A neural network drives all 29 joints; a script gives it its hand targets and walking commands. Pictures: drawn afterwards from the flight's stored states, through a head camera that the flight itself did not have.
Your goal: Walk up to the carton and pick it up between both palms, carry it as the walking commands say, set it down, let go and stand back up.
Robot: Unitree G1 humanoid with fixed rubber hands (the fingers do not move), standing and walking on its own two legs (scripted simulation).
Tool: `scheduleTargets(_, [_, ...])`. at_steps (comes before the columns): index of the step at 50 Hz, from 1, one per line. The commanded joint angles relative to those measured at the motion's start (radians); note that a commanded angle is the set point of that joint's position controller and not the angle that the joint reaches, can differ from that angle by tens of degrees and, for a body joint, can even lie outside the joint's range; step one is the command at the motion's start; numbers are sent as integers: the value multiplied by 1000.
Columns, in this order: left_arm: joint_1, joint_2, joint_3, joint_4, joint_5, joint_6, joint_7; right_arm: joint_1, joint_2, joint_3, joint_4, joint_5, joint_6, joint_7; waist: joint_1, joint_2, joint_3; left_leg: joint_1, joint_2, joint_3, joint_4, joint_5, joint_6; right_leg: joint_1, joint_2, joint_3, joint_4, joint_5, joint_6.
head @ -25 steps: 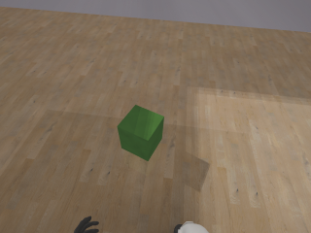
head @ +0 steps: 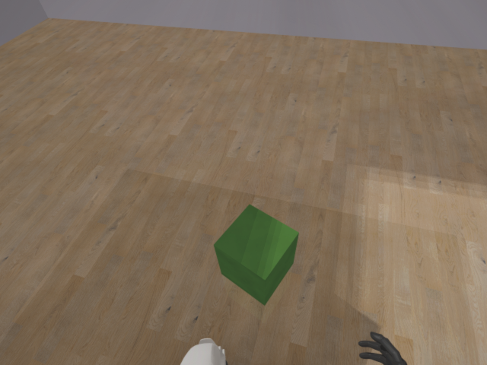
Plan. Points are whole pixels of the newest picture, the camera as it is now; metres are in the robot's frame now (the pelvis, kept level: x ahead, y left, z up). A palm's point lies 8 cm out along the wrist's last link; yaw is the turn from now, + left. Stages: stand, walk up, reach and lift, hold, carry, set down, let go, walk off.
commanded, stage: walk up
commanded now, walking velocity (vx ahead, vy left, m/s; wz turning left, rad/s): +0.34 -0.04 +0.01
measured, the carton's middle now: (257, 254) +0.62 +0.02 -0.64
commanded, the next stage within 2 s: none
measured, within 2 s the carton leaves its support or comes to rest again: neither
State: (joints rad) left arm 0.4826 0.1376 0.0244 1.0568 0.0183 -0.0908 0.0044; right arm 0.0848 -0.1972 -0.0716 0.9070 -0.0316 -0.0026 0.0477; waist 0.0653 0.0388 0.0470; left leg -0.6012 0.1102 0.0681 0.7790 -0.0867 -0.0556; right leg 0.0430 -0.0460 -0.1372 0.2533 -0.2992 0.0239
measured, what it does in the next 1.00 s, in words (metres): walks ahead: left foot, then right foot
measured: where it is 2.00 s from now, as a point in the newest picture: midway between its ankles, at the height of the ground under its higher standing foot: outside the picture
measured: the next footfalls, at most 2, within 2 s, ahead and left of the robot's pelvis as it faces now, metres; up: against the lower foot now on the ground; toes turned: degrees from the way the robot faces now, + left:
left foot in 0.10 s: +0.22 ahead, +0.15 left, +0.00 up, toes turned +8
right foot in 0.66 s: +0.24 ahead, -0.15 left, +0.00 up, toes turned -6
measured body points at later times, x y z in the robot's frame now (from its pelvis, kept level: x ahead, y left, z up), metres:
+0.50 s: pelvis +0.17 +0.03 +0.01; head +0.19 +0.06 +0.45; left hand +0.24 +0.27 -0.16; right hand +0.12 -0.22 -0.12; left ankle +0.18 +0.14 -0.74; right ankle +0.22 -0.15 -0.69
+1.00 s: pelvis +0.18 -0.07 +0.00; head +0.19 -0.09 +0.45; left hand +0.24 +0.16 -0.14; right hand +0.20 -0.31 -0.17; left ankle +0.12 +0.07 -0.72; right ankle +0.21 -0.14 -0.74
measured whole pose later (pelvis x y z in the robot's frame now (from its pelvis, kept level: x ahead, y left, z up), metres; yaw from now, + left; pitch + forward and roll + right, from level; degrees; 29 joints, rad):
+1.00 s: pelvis +0.18 -0.07 +0.00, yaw +0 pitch +0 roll +0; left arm 0.24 0.14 0.01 0.98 0.01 -0.03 0.03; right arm 0.25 -0.21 -0.06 1.05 -0.01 0.07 -0.03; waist 0.00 0.06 0.02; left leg -0.22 0.03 -0.03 0.64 -0.40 -0.02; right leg -0.22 0.03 -0.13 0.36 -0.16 -0.07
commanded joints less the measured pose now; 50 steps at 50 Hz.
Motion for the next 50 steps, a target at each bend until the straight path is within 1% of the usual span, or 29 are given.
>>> scheduleTargets(1, [29,143,34,-4,3,10,2,-71,-30,-3,-50,8,-19,-4,-3,-321,57,118,-36,70,-153,-29,12,-65,-137,18,-27,406,-90])
scheduleTargets(3, [86,149,46,12,2,15,4,-100,-37,-7,-59,2,-38,-12,28,-291,64,195,-50,79,-232,-9,29,-71,-175,48,42,594,-96])
scheduleTargets(5, [22,184,64,31,-4,31,21,173,-51,-21,36,-18,-72,-37,-119,-170,-51,390,-75,70,-452,122,56,22,-124,-18,343,714,-51])
scheduleTargets(6, [50,149,56,14,-19,31,28,358,-147,-43,94,-30,-98,-54,-160,-18,-155,693,47,13,-363,399,63,-179,-69,-21,536,392,-14])
scheduleTargets(7, [150,58,29,2,-41,34,31,443,-292,-83,78,-36,-97,-61,-163,198,-281,1019,421,-422,-312,648,175,-542,47,-10,846,-340,18])
scheduleTargets(8, [183,119,69,28,-15,53,28,503,-375,-116,116,16,-70,-80,-148,223,-385,917,500,-629,-396,470,231,-527,25,109,963,-335,0])
scheduleTargets(9, [30,182,84,7,-1,63,18,437,-304,-94,92,29,-55,-71,-156,90,-268,712,435,-553,-460,428,216,-455,-9,150,989,-263,14])
scheduleTargets(10, [-96,161,91,-31,9,60,6,381,-249,-72,93,17,-54,-83,-156,63,-139,640,359,-406,-438,648,178,-493,-7,167,1003,-201,11])
scheduleTargets(12, [-100,72,74,-40,1,68,-6,236,-98,-31,61,7,-64,-80,-98,146,-50,470,233,-171,-467,525,131,-476,-60,172,922,-60,3])
scheduleTargets(14, [-2,78,70,-21,12,85,-17,237,-77,-23,69,17,-53,-70,-51,192,-61,477,211,-141,-476,394,118,-447,-44,144,906,-4,1])
scheduleTargets(16, [-61,108,69,-32,17,111,-21,271,-82,-7,65,13,-66,-64,-55,144,-40,361,232,-171,-528,330,116,-432,-34,141,869,27,6])
scheduleTargets(19, [-96,83,46,-62,-2,119,-29,267,-123,-17,66,-5,-63,-62,-57,150,37,309,203,-77,-585,76,127,-498,-47,110,757,95,25])
scheduleTargets(22, [-183,106,41,-97,-1,127,-36,273,-168,-31,58,-4,-65,-66,-76,180,35,290,219,-110,-623,7,138,-469,-60,118,616,116,46])
scheduleTargets(24, [-210,126,47,-111,-12,124,-12,270,-128,-16,64,-2,-69,-63,-81,151,12,322,196,-43,-535,351,145,-394,-48,103,495,85,54])
scheduleTargets(25, [-205,136,48,-104,-30,123,-7,270,-176,-28,67,0,-66,-62,-83,212,-11,362,185,-18,-482,476,160,-390,-36,76,475,85,60])
scheduleTargets(27, [-239,161,55,-108,-1,131,2,322,-174,-33,76,6,-48,-75,-109,140,21,364,256,-87,-472,534,191,-423,-33,61,464,10,60])
scheduleTargets(29, [-210,162,57,-119,0,144,-14,274,-228,-63,74,3,-20,-90,-99,218,-21,423,282,-113,-460,369,176,-417,-54,97,429,-32,45])
scheduleTargets(30, [-204,149,59,-114,-12,132,-4,309,-218,-57,78,9,-7,-93,-109,144,-22,429,283,-153,-443,339,163,-404,-39,89,330,-41,34])
scheduleTargets(32, [-114,155,60,-92,-15,112,2,206,-210,-59,56,4,9,-90,-39,164,-76,367,198,-81,-324,228,98,-222,-36,97,153,197,-5])
scheduleTargets(33, [-93,227,74,-81,-5,88,12,235,-127,-42,53,6,9,-79,-59,-56,-126,330,91,7,-190,20,39,-123,-142,186,61,441,-5])
scheduleTargets(34, [-90,271,80,-101,-7,70,18,285,20,3,59,4,19,-76,-77,-322,-145,191,-31,41,-6,-521,-9,-25,-323,371,38,722,-33])
scheduleTargets(35, [-123,210,55,-100,-4,58,18,381,-6,-5,117,25,47,-88,-87,-278,-158,233,-14,-65,55,-495,6,-123,-337,339,68,707,-126])
scheduleTargets(36, [-172,160,34,-128,6,50,7,357,-62,-14,121,37,65,-84,-75,-263,-98,234,-30,-96,28,-479,26,-201,-320,353,14,571,-143])
scheduleTargets(39, [-251,189,30,-137,7,44,22,274,-54,-7,100,23,84,-63,-104,-255,-60,245,-61,-126,46,-329,49,-211,-213,266,-11,586,-84])
scheduleTargets(40, [-262,191,32,-144,0,44,27,297,-33,2,114,29,79,-64,-130,-263,-86,258,-52,-130,33,-301,42,-143,-184,216,27,635,-113])
scheduleTargets(41, [-242,188,30,-127,-8,44,32,295,-79,-10,128,24,73,-69,-103,-192,-95,261,-79,-111,54,-283,38,-135,-173,219,17,567,-101])
scheduleTargets(45, [-218,152,11,-111,-19,56,29,241,-90,-11,116,30,71,-74,-84,-155,-88,288,-81,-109,-72,-303,33,-115,-167,281,-21,263,-120])
scheduleTargets(46, [-213,144,11,-110,-23,47,33,230,-51,-4,116,19,69,-76,-74,-141,-90,267,-75,-106,-96,-302,29,-91,-197,288,-3,409,-141])
scheduleTargets(50, [-197,167,17,-88,-10,63,40,223,-31,12,127,27,59,-85,-59,-174,-37,309,-75,-96,-179,-313,32,-147,-184,269,-16,281,-137])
